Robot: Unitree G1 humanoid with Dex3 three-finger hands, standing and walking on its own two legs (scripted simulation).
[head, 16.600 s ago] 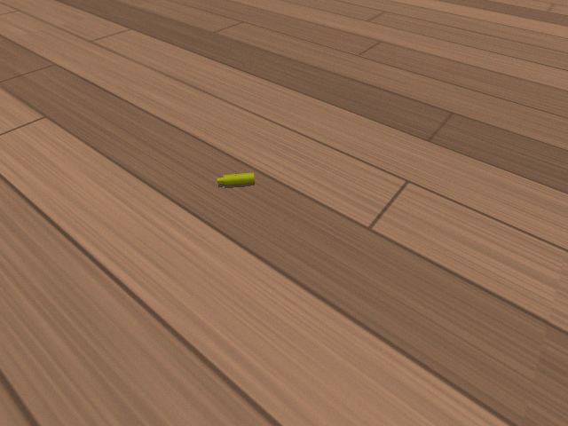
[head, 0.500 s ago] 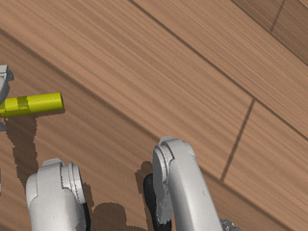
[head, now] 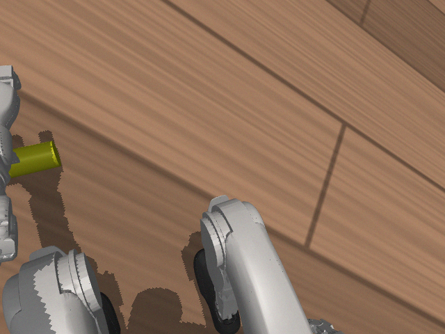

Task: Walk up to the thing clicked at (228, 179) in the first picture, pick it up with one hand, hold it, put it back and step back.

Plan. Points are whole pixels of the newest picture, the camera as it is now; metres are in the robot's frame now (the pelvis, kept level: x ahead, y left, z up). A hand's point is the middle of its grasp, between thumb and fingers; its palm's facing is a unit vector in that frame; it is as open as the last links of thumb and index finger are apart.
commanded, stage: approach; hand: left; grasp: from above
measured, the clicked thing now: (1, 165) +0.50 +0.29 -0.29
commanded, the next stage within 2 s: close in in 0.22 s
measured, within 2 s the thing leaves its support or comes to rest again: neither
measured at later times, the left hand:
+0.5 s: hand out of the picture +0.49 +0.27 -0.18, palm faces -0.41 -0.06 -0.91, open 13.7 cm
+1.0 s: hand (6, 166) +0.48 +0.26 -0.24, palm faces -0.49 -0.09 -0.87, open 14.0 cm
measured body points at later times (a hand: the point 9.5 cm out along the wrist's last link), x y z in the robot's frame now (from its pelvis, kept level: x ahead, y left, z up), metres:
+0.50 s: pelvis +0.00 +0.00 -0.01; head +0.25 +0.10 +0.36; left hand +0.51 +0.27 -0.13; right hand +0.05 -0.27 -0.09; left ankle +0.07 +0.13 -0.29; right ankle +0.10 -0.12 -0.29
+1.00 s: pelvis +0.00 +0.00 -0.02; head +0.27 +0.09 +0.33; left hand +0.50 +0.26 -0.19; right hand +0.00 -0.25 -0.09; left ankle +0.07 +0.13 -0.29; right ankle +0.10 -0.12 -0.29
